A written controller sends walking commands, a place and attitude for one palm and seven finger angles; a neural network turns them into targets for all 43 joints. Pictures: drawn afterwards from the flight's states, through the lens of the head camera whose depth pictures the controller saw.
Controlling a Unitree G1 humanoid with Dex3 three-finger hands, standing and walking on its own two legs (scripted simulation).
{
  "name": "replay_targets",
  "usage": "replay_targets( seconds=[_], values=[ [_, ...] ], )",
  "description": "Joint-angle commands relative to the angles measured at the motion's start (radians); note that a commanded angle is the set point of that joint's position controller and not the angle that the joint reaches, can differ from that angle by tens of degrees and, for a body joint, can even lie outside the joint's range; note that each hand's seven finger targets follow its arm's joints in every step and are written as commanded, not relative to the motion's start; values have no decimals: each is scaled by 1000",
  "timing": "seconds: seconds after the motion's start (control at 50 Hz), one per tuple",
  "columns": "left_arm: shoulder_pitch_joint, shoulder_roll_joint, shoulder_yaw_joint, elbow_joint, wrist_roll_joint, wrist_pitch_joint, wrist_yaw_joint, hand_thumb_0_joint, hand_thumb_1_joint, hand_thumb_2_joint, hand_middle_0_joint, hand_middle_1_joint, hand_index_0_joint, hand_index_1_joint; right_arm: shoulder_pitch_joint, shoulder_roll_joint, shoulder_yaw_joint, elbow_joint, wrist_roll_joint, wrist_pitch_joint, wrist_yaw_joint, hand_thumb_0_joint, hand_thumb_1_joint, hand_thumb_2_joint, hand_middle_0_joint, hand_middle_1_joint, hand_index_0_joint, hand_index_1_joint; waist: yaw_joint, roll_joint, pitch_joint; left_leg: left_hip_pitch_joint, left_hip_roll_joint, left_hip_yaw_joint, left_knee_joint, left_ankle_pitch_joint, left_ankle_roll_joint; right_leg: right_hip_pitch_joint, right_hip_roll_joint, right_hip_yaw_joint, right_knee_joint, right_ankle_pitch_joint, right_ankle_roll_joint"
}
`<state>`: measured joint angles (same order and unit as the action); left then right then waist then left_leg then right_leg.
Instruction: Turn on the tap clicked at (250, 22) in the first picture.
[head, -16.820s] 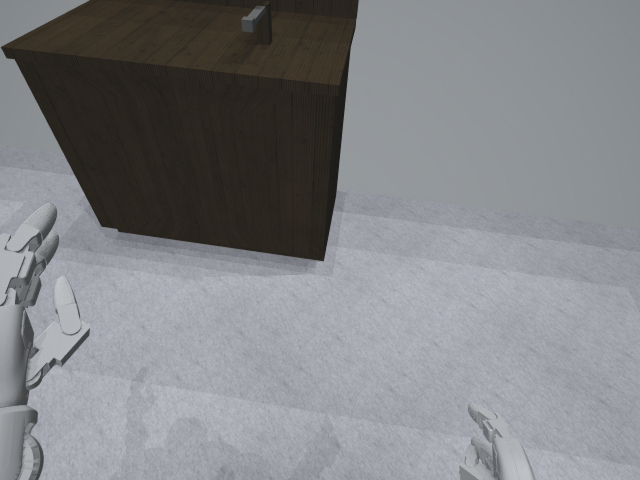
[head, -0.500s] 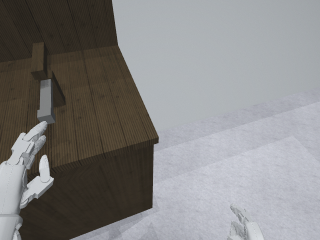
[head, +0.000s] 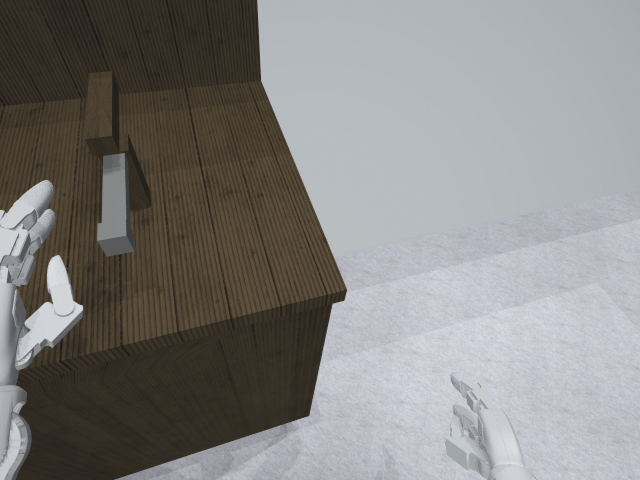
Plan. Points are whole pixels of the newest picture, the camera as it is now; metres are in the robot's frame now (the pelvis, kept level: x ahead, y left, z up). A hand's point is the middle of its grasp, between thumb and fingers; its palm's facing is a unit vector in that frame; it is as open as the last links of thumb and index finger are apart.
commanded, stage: come to a stop and stand still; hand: left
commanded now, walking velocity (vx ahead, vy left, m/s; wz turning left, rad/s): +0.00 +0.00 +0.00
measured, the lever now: (116, 237) +0.32 +0.26 +0.13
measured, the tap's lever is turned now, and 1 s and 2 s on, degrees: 0 0 0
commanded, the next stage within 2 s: look again from close up in 0.06 s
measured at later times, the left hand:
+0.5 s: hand (88, 324) +0.21 +0.23 +0.16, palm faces +0.38 -0.86 -0.34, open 7.4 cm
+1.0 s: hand (131, 319) +0.21 +0.19 +0.17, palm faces +0.36 -0.85 -0.37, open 7.4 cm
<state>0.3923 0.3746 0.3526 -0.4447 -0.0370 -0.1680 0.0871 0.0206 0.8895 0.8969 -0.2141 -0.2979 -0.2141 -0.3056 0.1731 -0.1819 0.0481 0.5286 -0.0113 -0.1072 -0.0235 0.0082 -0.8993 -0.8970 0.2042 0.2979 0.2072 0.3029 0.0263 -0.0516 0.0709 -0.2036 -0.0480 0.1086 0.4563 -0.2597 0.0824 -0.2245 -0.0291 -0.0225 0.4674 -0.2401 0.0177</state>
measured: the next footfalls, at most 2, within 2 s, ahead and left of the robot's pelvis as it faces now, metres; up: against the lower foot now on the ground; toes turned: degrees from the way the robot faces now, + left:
none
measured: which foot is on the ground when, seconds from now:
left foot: down 0.00-1.00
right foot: down 0.00-1.00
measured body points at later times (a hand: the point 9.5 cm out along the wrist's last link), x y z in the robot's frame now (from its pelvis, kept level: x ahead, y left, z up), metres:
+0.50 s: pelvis -0.01 -0.02 +0.00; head +0.00 +0.00 +0.45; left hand +0.18 +0.27 +0.18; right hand +0.17 -0.25 -0.07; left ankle -0.01 +0.06 -0.74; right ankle +0.00 -0.14 -0.74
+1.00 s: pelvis -0.01 -0.05 +0.00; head +0.01 -0.04 +0.45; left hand +0.19 +0.23 +0.19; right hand +0.17 -0.26 -0.08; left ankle -0.01 +0.06 -0.74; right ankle +0.00 -0.14 -0.74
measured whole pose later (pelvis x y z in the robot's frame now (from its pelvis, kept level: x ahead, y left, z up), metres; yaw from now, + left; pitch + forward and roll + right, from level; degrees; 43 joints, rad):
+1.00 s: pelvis -0.01 -0.05 +0.00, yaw +0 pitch +0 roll +0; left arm 0.40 0.36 0.35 -0.47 -0.06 -0.14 0.09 0.02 0.89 0.90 -0.21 -0.30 -0.21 -0.31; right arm 0.20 -0.17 0.03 0.55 -0.01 -0.07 -0.04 0.01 -0.90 -0.90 0.21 0.30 0.21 0.30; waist 0.02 -0.01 0.04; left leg -0.22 0.02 0.08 0.45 -0.23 0.01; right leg -0.23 0.04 -0.05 0.43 -0.21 -0.05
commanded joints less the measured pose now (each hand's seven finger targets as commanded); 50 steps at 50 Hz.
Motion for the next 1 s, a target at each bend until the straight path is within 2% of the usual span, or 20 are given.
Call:
replay_targets(
  seconds=[0.0,0.04,0.1,0.14,0.18,0.24,0.34,0.36,0.4,0.46,0.52,0.56,0.6,0.66,0.7,0.74,0.8,0.86,0.9,0.98],
  values=[
    [-66,162,100,-332,-3,-84,24,0,900,900,-200,-300,-200,-300,-52,-140,-69,-148,2,-49,-1,0,-900,-900,200,300,200,300,-1,218,-275,198,153,-123,-38,691,-130,30,30,-24,38,164,-38],
    [-36,151,103,-282,-4,-77,27,0,900,900,-200,-300,-200,-300,-50,-143,-72,-142,5,-43,1,0,-900,-900,200,300,200,300,-1,188,-261,165,154,-121,-34,631,-128,54,24,-16,7,185,-41],
    [-11,131,99,-203,-9,-65,28,0,900,900,-200,-300,-200,-300,-48,-146,-74,-136,10,-27,-6,0,-900,-900,200,300,200,300,-4,114,-227,83,127,-111,-31,498,-135,95,7,11,-28,313,-47],
    [-16,126,96,-157,-14,-61,28,0,900,900,-200,-300,-200,-300,-53,-147,-75,-131,12,-19,-14,0,-900,-900,200,300,200,300,-4,76,-196,38,116,-114,-54,350,-126,90,-2,37,-56,289,-47],
    [-25,128,96,-139,-16,-56,29,0,900,900,-200,-300,-200,-300,-64,-145,-72,-131,10,-12,-23,0,-900,-900,200,300,200,300,-4,50,-189,32,106,-111,-60,264,-110,77,-15,60,-80,279,-50],
    [-66,131,80,-161,-15,-60,30,0,900,900,-200,-300,-200,-300,-72,-143,-70,-132,10,-11,-32,0,-900,-900,200,300,200,300,-4,62,-184,19,98,-115,-84,169,-90,76,-17,74,-106,217,-47],
    [-104,151,76,-239,-10,-66,38,0,900,900,-200,-300,-200,-300,-79,-141,-68,-138,6,-21,-41,0,-900,-900,200,300,200,300,-4,108,-197,28,88,-114,-98,159,-82,93,-9,58,-114,203,-42],
    [-101,176,99,-250,-9,-65,41,0,900,900,-200,-300,-200,-300,-90,-143,-67,-138,3,-21,-44,0,-900,-900,200,300,200,300,-2,126,-193,33,88,-114,-98,153,-84,82,-11,59,-118,191,-42],
    [-82,157,85,-241,-9,-70,43,0,900,900,-200,-300,-200,-300,-79,-142,-69,-136,4,-23,-43,0,-900,-900,200,300,200,300,-4,136,-184,19,85,-116,-105,139,-83,88,-8,56,-125,175,-43],
    [-38,169,111,-217,-12,-70,45,0,900,900,-200,-300,-200,-300,-76,-145,-71,-134,2,-21,-44,0,-900,-900,200,300,200,300,-3,131,-184,22,87,-120,-113,141,-90,84,-5,49,-127,168,-43],
    [-15,145,99,-164,-17,-68,41,0,900,900,-200,-300,-200,-300,-64,-145,-73,-131,5,-15,-44,0,-900,-900,200,300,200,300,-4,81,-170,3,88,-123,-119,112,-84,82,-6,57,-148,147,-40],
    [-12,133,87,-144,-16,-65,38,0,900,900,-200,-300,-200,-300,-68,-147,-74,-129,7,-14,-45,0,-900,-900,200,300,200,300,-7,90,-154,13,89,-122,-122,106,-86,54,-6,55,-162,128,-41],
    [-47,121,64,-144,-16,-64,34,0,900,900,-200,-300,-200,-300,-60,-144,-71,-125,10,-12,-47,0,-900,-900,200,300,200,300,-10,98,-140,20,108,-139,-168,60,-94,33,15,41,-153,82,-33],
    [-110,137,65,-167,-10,-61,34,0,900,900,-200,-300,-200,-300,-73,-142,-69,-128,10,-9,-51,0,-900,-900,200,300,200,300,-5,134,-125,24,145,-181,-235,9,-108,20,45,21,-101,60,-21],
    [-136,128,55,-171,-7,-59,34,0,900,900,-200,-300,-200,-300,-70,-141,-71,-132,11,-8,-51,0,-900,-900,200,300,200,300,-1,146,-124,-10,176,-206,-262,-38,-98,45,52,17,-58,50,-18],
    [-157,139,64,-192,-2,-57,35,0,900,900,-200,-300,-200,-300,-70,-140,-75,-135,9,-11,-47,0,-900,-900,200,300,200,300,3,159,-132,-18,192,-212,-260,-25,-93,57,53,16,-30,62,-18],
    [-146,142,72,-217,-5,-51,35,0,900,900,-200,-300,-200,-300,-67,-133,-78,-138,6,-15,-41,0,-900,-900,200,300,200,300,5,157,-164,15,192,-184,-202,102,-92,63,45,9,-36,105,-22],
    [-92,156,95,-230,-13,-40,28,0,900,900,-200,-300,-200,-300,-63,-134,-83,-140,4,-17,-31,0,-900,-900,200,300,200,300,6,136,-195,44,169,-134,-117,263,-102,67,37,7,-58,179,-26],
    [-57,151,98,-229,-20,-35,22,0,900,900,-200,-300,-200,-300,-55,-131,-89,-141,5,-13,-27,0,-900,-900,200,300,200,300,2,118,-206,41,164,-115,-70,294,-95,65,26,20,-72,224,-29],
    [-3,159,117,-224,-36,-25,13,0,900,900,-200,-300,-200,-300,-45,-132,-94,-140,4,-5,-28,0,-900,-900,200,300,200,300,-7,95,-211,28,155,-94,-35,258,-92,40,14,39,-84,255,-33]
  ],
)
